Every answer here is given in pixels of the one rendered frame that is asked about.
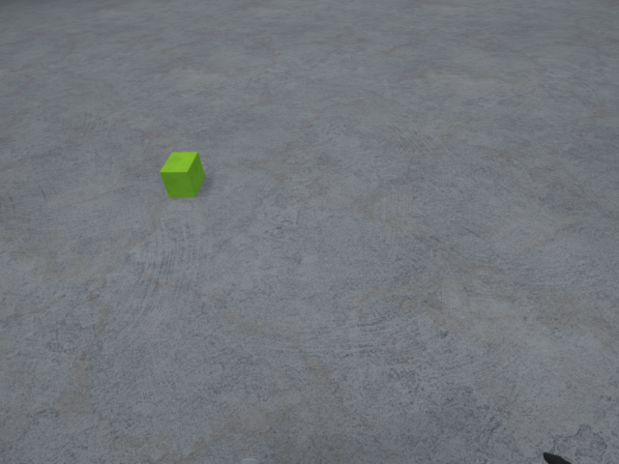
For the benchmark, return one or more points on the carton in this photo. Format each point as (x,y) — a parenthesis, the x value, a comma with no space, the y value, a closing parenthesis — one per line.
(183,174)

